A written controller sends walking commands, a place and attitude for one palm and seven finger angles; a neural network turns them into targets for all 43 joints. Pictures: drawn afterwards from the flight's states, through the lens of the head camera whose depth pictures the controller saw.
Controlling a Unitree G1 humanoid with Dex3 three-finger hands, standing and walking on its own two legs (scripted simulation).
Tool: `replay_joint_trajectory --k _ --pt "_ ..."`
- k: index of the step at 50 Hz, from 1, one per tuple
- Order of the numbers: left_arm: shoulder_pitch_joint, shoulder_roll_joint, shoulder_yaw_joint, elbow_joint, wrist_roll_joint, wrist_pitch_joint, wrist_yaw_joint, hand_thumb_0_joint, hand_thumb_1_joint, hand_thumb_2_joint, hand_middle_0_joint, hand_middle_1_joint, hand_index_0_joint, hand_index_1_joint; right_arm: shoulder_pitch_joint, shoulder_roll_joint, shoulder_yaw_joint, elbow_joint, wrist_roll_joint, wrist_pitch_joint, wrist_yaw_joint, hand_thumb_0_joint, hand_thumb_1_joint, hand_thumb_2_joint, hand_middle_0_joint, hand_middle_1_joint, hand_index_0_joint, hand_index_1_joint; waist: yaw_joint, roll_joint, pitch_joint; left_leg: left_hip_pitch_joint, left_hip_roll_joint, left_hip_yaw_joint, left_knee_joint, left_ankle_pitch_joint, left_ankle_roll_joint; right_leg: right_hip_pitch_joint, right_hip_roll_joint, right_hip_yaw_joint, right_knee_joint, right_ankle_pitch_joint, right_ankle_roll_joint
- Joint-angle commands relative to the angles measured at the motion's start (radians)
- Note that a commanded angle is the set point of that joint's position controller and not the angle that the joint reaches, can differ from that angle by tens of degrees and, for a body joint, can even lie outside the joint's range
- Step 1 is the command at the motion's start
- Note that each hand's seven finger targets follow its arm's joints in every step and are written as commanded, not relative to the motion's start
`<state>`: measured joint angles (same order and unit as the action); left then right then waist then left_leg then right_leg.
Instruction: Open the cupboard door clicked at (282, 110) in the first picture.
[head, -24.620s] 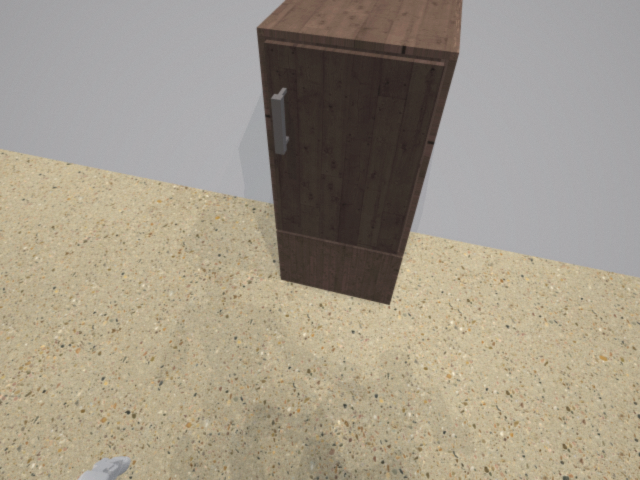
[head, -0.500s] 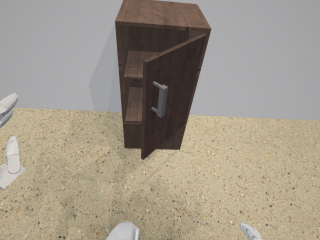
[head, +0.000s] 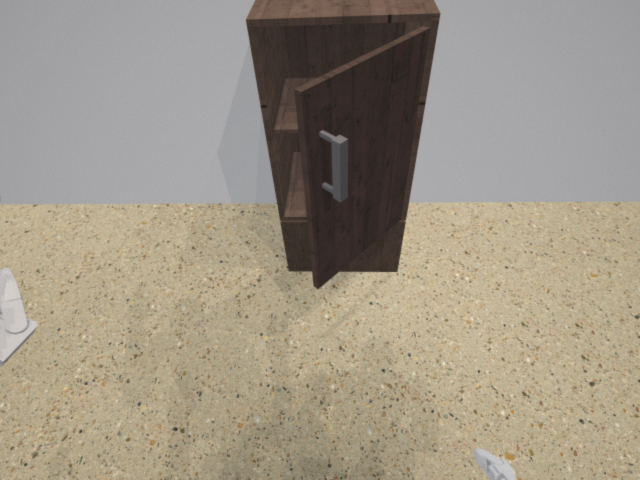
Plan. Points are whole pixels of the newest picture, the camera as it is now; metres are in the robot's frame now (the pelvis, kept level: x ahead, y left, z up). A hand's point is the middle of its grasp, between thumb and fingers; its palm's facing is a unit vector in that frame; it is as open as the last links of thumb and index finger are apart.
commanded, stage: stop stepping back and stand still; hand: left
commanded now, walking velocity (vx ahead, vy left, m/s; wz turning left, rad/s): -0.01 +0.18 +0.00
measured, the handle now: (332, 166) +0.70 +0.03 -0.01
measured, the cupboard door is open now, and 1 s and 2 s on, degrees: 47 47 47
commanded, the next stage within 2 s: let the arm hang, fingers relaxed in 1.06 s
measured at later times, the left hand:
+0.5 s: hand (56, 295) +0.24 +0.27 +0.18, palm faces +0.39 -0.76 -0.52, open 7.4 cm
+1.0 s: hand (44, 302) +0.24 +0.29 +0.17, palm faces +0.35 -0.81 -0.47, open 7.5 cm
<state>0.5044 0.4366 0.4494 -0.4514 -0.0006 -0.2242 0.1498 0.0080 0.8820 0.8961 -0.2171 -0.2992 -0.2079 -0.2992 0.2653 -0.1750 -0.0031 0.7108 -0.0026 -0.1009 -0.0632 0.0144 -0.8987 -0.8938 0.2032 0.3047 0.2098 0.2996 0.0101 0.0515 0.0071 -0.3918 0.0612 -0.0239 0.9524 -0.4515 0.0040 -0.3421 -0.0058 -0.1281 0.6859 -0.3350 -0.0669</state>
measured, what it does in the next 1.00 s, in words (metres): steps on the spot: left foot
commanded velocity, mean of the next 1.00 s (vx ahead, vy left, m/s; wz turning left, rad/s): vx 0.00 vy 0.03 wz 0.00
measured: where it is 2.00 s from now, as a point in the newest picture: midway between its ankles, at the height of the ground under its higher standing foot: outside the picture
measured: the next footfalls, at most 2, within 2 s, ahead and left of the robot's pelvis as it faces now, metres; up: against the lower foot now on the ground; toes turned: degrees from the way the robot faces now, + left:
left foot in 0.30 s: +0.10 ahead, +0.13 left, +0.00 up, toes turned +3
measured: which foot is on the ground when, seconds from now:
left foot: up 0.00-0.28, down 0.30-1.00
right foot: down 0.00-1.00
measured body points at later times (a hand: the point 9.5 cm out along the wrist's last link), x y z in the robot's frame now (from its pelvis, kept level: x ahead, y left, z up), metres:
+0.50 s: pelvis +0.03 +0.01 +0.02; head +0.05 +0.00 +0.47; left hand +0.22 +0.31 +0.21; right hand +0.21 -0.24 -0.07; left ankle +0.06 +0.13 -0.72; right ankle +0.02 -0.07 -0.72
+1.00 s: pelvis +0.03 +0.04 +0.03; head +0.06 +0.04 +0.47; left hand +0.22 +0.33 +0.19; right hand +0.19 -0.21 -0.06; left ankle +0.06 +0.13 -0.72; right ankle +0.02 -0.07 -0.72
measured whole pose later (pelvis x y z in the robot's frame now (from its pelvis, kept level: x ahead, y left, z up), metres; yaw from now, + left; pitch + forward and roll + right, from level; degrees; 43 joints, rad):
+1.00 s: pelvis +0.03 +0.04 +0.03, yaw -2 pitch +0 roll -1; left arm 0.55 0.38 0.37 -0.46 -0.04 -0.17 0.15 0.01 0.89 0.90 -0.22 -0.30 -0.21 -0.30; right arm 0.20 -0.21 0.01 0.62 0.00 -0.09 -0.07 0.01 -0.90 -0.89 0.20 0.30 0.21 0.30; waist 0.01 0.01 0.04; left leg -0.24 0.01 0.08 0.41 -0.18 0.03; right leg -0.18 -0.01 -0.08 0.39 -0.22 -0.01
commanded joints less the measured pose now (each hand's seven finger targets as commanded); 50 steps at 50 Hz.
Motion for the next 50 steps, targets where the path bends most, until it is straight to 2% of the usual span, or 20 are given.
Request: replay_joint_trajectory --k 1,3,4,6,10,11,13,15,17,18,19,20,22,25,29,34,40,47,49,50 --pt "-0.032 0.149 0.097 -0.095 -0.018 -0.050 0.014 0.000 0.900 0.900 -0.200 -0.300 -0.200 -0.300 -0.129 -0.141 -0.065 -0.159 0.002 -0.059 -0.003 0.000 -0.900 -0.900 0.200 0.300 0.200 0.300 -0.032 -0.115 -0.041 -0.237 -0.003 -0.026 0.275 0.109 -0.015 0.161 -0.333 0.521 -0.394 0.149 -0.102" --pt "-0.007 0.153 0.105 -0.135 -0.021 -0.076 0.014 0.000 0.900 0.900 -0.200 -0.300 -0.200 -0.300 -0.154 -0.126 -0.050 -0.172 0.004 -0.048 -0.005 0.000 -0.900 -0.900 0.200 0.300 0.200 0.300 -0.029 -0.138 -0.062 -0.182 -0.006 0.015 0.158 0.164 -0.019 0.177 -0.280 0.336 -0.363 0.339 -0.069" --pt "-0.042 0.172 0.112 -0.183 -0.023 -0.088 0.018 0.000 0.900 0.900 -0.200 -0.300 -0.200 -0.300 -0.169 -0.132 -0.052 -0.183 0.007 -0.049 -0.011 0.000 -0.900 -0.900 0.200 0.300 0.200 0.300 -0.031 -0.139 -0.077 -0.142 -0.006 0.032 0.069 0.168 -0.018 0.187 -0.277 0.293 -0.353 0.382 -0.054" --pt "-0.038 0.173 0.108 -0.221 -0.026 -0.097 0.027 0.000 0.900 0.900 -0.200 -0.300 -0.200 -0.300 -0.165 -0.132 -0.055 -0.204 0.006 -0.057 -0.017 0.000 -0.900 -0.900 0.200 0.300 0.200 0.300 -0.020 -0.190 -0.077 -0.062 -0.016 0.068 -0.092 0.185 -0.005 0.179 -0.265 0.250 -0.361 0.349 -0.047" --pt "0.052 0.180 0.137 -0.248 -0.036 -0.089 0.049 0.000 0.900 0.900 -0.200 -0.300 -0.200 -0.300 -0.153 -0.127 -0.059 -0.229 0.003 -0.071 -0.019 0.000 -0.900 -0.900 0.200 0.300 0.200 0.300 0.009 -0.126 -0.075 0.052 -0.037 0.101 -0.330 0.205 0.008 0.206 -0.273 0.275 -0.359 0.308 -0.053" --pt "0.060 0.169 0.129 -0.250 -0.039 -0.084 0.050 0.000 0.900 0.900 -0.200 -0.300 -0.200 -0.300 -0.143 -0.134 -0.060 -0.233 0.002 -0.068 -0.015 0.000 -0.900 -0.900 0.200 0.300 0.200 0.300 0.002 -0.108 -0.069 0.087 -0.038 0.098 -0.386 0.236 0.006 0.197 -0.270 0.273 -0.354 0.297 -0.044" --pt "0.093 0.161 0.134 -0.223 -0.047 -0.078 0.050 0.000 0.900 0.900 -0.200 -0.300 -0.200 -0.300 -0.130 -0.143 -0.064 -0.237 0.006 -0.059 -0.012 0.000 -0.900 -0.900 0.200 0.300 0.200 0.300 -0.004 -0.061 -0.062 0.172 -0.032 0.070 -0.499 0.301 0.010 0.164 -0.223 0.252 -0.319 0.262 -0.002" --pt "0.087 0.151 0.126 -0.210 -0.050 -0.074 0.041 0.000 0.900 0.900 -0.200 -0.300 -0.200 -0.300 -0.136 -0.167 -0.074 -0.249 0.015 -0.051 -0.014 0.000 -0.900 -0.900 0.200 0.300 0.200 0.300 0.001 0.014 -0.061 0.202 0.056 -0.019 -0.539 0.415 0.038 0.145 -0.138 0.212 -0.259 0.226 0.051" --pt "0.046 0.154 0.116 -0.184 -0.052 -0.073 0.029 0.000 0.900 0.900 -0.200 -0.300 -0.200 -0.300 -0.139 -0.179 -0.076 -0.255 0.027 -0.046 -0.014 0.000 -0.900 -0.900 0.200 0.300 0.200 0.300 -0.002 -0.017 -0.053 0.183 0.080 -0.041 -0.516 0.455 0.044 0.148 -0.101 0.218 -0.272 0.227 0.070" --pt "0.074 0.154 0.127 -0.129 -0.048 -0.064 0.027 0.000 0.900 0.900 -0.200 -0.300 -0.200 -0.300 -0.131 -0.167 -0.074 -0.246 0.028 -0.046 -0.016 0.000 -0.900 -0.900 0.200 0.300 0.200 0.300 -0.012 -0.024 -0.061 0.189 0.054 0.001 -0.481 0.500 0.036 0.156 -0.097 0.224 -0.273 0.335 0.066" --pt "0.070 0.142 0.108 -0.128 -0.047 -0.058 0.022 0.000 0.900 0.900 -0.200 -0.300 -0.200 -0.300 -0.131 -0.165 -0.068 -0.241 0.021 -0.047 -0.016 0.000 -0.900 -0.900 0.200 0.300 0.200 0.300 -0.017 0.018 -0.068 0.190 0.039 0.016 -0.481 0.516 0.023 0.161 -0.109 0.213 -0.262 0.386 0.060" --pt "0.053 0.139 0.094 -0.137 -0.044 -0.055 0.020 0.000 0.900 0.900 -0.200 -0.300 -0.200 -0.300 -0.133 -0.158 -0.061 -0.242 0.023 -0.046 -0.014 0.000 -0.900 -0.900 0.200 0.300 0.200 0.300 -0.015 -0.003 -0.084 0.189 0.040 0.017 -0.488 0.518 0.018 0.182 -0.105 0.205 -0.261 0.399 0.061" --pt "0.025 0.129 0.067 -0.167 -0.044 -0.049 0.017 0.000 0.900 0.900 -0.200 -0.300 -0.200 -0.300 -0.136 -0.163 -0.059 -0.247 0.022 -0.048 -0.013 0.000 -0.900 -0.900 0.200 0.300 0.200 0.300 -0.012 -0.037 -0.106 0.201 0.040 0.016 -0.498 0.502 0.017 0.196 -0.096 0.200 -0.267 0.382 0.063" --pt "0.011 0.145 0.063 -0.234 -0.042 -0.039 0.019 0.000 0.900 0.900 -0.200 -0.300 -0.200 -0.300 -0.154 -0.160 -0.050 -0.258 0.015 -0.056 -0.018 0.000 -0.900 -0.900 0.200 0.300 0.200 0.300 -0.006 -0.032 -0.118 0.207 0.040 0.005 -0.522 0.480 0.020 0.203 -0.083 0.182 -0.273 0.340 0.065" --pt "0.018 0.187 0.104 -0.299 -0.046 -0.031 0.029 0.000 0.900 0.900 -0.200 -0.300 -0.200 -0.300 -0.162 -0.159 -0.039 -0.265 0.005 -0.055 -0.020 0.000 -0.900 -0.900 0.200 0.300 0.200 0.300 0.000 0.027 -0.127 0.207 0.037 -0.003 -0.554 0.440 0.017 0.208 -0.068 0.173 -0.286 0.288 0.062" --pt "0.069 0.167 0.112 -0.255 -0.052 -0.024 0.030 0.000 0.900 0.900 -0.200 -0.300 -0.200 -0.300 -0.153 -0.150 -0.031 -0.263 0.003 -0.049 -0.021 0.000 -0.900 -0.900 0.200 0.300 0.200 0.300 -0.001 0.067 -0.111 0.182 0.043 -0.013 -0.600 0.440 0.008 0.225 -0.039 0.131 -0.286 0.255 0.065" --pt "0.061 0.117 0.063 -0.165 -0.056 -0.012 0.018 0.000 0.900 0.900 -0.200 -0.300 -0.200 -0.300 -0.150 -0.153 -0.031 -0.249 0.008 -0.044 -0.020 0.000 -0.900 -0.900 0.200 0.300 0.200 0.300 -0.009 -0.024 -0.070 0.171 0.039 -0.004 -0.613 0.356 0.004 0.195 -0.042 0.143 -0.336 0.237 0.070" --pt "-0.002 0.137 0.052 -0.250 -0.044 -0.015 0.023 0.000 0.900 0.900 -0.200 -0.300 -0.200 -0.300 -0.160 -0.159 -0.035 -0.251 0.004 -0.051 -0.025 0.000 -0.900 -0.900 0.200 0.300 0.200 0.300 -0.004 0.034 -0.094 0.182 0.025 -0.009 -0.637 0.302 0.007 0.205 -0.032 0.134 -0.341 0.195 0.072" --pt "-0.001 0.175 0.084 -0.285 -0.042 -0.018 0.029 0.000 0.900 0.900 -0.200 -0.300 -0.200 -0.300 -0.164 -0.160 -0.036 -0.254 0.001 -0.055 -0.027 0.000 -0.900 -0.900 0.200 0.300 0.200 0.300 0.000 0.056 -0.104 0.182 0.022 -0.011 -0.639 0.317 0.006 0.219 -0.031 0.129 -0.337 0.201 0.071" --pt "0.012 0.158 0.075 -0.283 -0.043 -0.020 0.030 0.000 0.900 0.900 -0.200 -0.300 -0.200 -0.300 -0.163 -0.156 -0.035 -0.256 0.001 -0.057 -0.028 0.000 -0.900 -0.900 0.200 0.300 0.200 0.300 0.000 0.055 -0.098 0.182 0.023 -0.011 -0.637 0.322 0.006 0.216 -0.032 0.129 -0.337 0.204 0.071"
